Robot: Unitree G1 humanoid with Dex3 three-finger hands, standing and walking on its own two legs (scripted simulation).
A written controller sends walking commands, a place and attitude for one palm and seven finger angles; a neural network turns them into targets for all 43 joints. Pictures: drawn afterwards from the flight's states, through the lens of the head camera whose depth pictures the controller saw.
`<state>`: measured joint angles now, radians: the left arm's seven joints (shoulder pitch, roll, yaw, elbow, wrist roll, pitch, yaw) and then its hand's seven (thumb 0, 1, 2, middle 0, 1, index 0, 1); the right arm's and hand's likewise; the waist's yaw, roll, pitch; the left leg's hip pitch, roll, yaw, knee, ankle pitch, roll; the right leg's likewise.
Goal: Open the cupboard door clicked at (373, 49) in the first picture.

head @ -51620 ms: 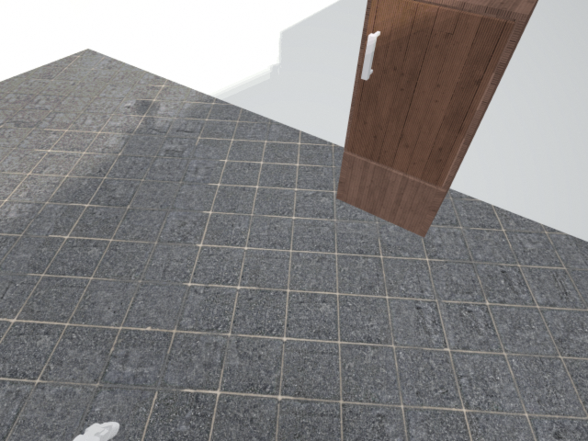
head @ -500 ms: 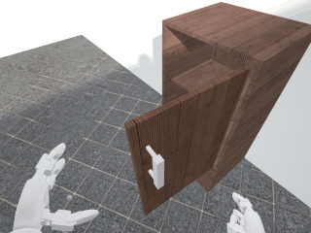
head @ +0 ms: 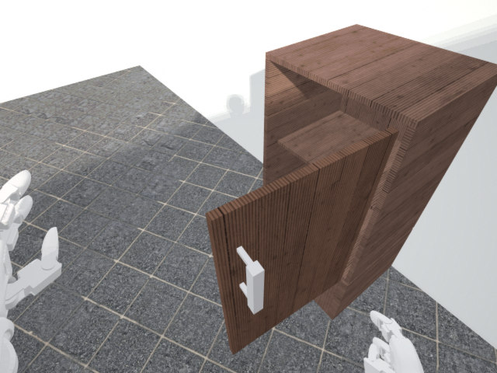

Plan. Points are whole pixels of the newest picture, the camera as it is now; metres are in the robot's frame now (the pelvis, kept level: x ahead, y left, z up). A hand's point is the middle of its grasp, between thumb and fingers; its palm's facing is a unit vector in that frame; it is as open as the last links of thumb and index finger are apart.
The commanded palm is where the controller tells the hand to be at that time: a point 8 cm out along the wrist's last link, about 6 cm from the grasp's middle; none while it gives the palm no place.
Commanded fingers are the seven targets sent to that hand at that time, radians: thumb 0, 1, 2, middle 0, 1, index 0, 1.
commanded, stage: draw the hand back to the body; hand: left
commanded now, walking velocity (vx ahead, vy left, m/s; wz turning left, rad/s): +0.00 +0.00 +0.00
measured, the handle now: (249, 280) +0.29 +0.05 -0.03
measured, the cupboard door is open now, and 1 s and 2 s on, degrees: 85 85 85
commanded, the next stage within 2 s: step back with the hand held close in 0.32 s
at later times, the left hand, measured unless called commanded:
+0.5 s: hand (60, 272) +0.18 +0.25 +0.16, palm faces +0.46 -0.79 -0.40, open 7.4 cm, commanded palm +0.13 +0.29 +0.18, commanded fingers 0.00 0.90 0.90 -0.20 -0.30 -0.20 -0.30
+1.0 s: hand (30, 303) +0.14 +0.27 +0.16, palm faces +0.38 -0.77 -0.51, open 7.4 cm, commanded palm +0.08 +0.30 +0.18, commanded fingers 0.00 0.90 0.90 -0.20 -0.30 -0.20 -0.30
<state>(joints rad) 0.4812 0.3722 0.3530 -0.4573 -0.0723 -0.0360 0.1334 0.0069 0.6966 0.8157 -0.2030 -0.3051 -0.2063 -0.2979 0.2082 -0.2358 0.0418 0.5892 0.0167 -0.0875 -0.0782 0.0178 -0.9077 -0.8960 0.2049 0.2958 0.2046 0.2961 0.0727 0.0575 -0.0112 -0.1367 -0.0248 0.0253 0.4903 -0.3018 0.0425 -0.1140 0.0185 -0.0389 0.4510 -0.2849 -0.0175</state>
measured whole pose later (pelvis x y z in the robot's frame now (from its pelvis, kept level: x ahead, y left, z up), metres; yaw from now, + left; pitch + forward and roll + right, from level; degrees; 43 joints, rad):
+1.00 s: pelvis -0.07 +0.01 +0.00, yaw -2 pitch -1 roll +0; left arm 0.57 0.42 0.42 -0.50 -0.04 -0.15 0.14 0.01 0.89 0.90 -0.21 -0.31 -0.22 -0.30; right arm 0.18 -0.23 -0.01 0.55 0.02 0.01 -0.09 0.02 -0.91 -0.90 0.20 0.30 0.20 0.30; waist 0.01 0.01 0.03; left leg -0.30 -0.03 0.07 0.52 -0.21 0.06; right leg -0.30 0.01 -0.01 0.51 -0.19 0.00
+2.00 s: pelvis -0.21 +0.02 +0.00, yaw -1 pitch +2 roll -4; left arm 0.48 0.46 0.45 -0.46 -0.05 -0.20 0.14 0.01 0.89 0.90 -0.21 -0.30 -0.21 -0.30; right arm 0.12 -0.19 -0.01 0.61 -0.02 -0.08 -0.06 0.02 -0.91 -0.90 0.20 0.30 0.20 0.30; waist 0.01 -0.02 0.04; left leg -0.41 0.01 0.01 0.44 -0.07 0.07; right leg -0.38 0.10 0.07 0.83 -0.45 0.00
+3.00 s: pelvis -0.32 +0.00 +0.00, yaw -4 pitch -1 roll +0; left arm 0.49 0.34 0.37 -0.40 -0.02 -0.16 0.16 0.01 0.89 0.90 -0.21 -0.30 -0.21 -0.30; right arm 0.19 -0.22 -0.01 0.66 0.01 -0.14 -0.08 0.02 -0.91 -0.90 0.20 0.30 0.20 0.30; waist 0.02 -0.01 0.05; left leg -0.24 0.02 0.06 0.50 -0.23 0.00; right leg -0.18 0.01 -0.02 0.52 -0.32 -0.02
